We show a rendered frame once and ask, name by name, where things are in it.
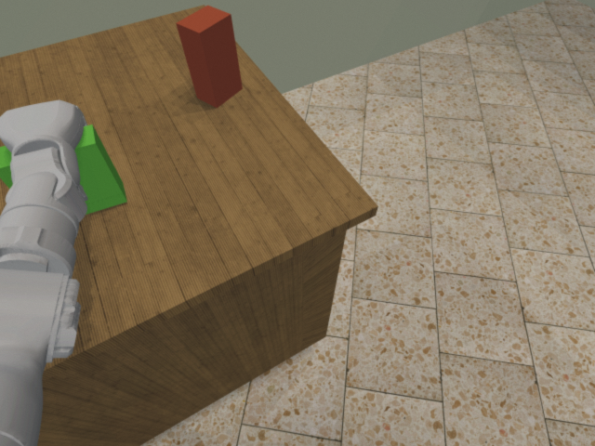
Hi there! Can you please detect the robot left upper arm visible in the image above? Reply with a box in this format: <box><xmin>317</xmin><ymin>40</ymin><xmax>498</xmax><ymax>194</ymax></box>
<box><xmin>0</xmin><ymin>269</ymin><xmax>81</xmax><ymax>446</ymax></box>

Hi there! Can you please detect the left robot forearm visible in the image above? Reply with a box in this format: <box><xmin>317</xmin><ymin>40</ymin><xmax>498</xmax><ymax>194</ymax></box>
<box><xmin>0</xmin><ymin>135</ymin><xmax>87</xmax><ymax>279</ymax></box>

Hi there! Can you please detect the table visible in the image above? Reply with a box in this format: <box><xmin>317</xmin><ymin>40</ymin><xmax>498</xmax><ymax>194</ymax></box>
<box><xmin>0</xmin><ymin>5</ymin><xmax>378</xmax><ymax>446</ymax></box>

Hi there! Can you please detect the sponge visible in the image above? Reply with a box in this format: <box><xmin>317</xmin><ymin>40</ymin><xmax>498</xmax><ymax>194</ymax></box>
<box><xmin>0</xmin><ymin>125</ymin><xmax>127</xmax><ymax>215</ymax></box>

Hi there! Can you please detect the left robot hand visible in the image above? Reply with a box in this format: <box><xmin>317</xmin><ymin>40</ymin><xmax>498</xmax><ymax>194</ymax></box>
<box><xmin>0</xmin><ymin>100</ymin><xmax>88</xmax><ymax>201</ymax></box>

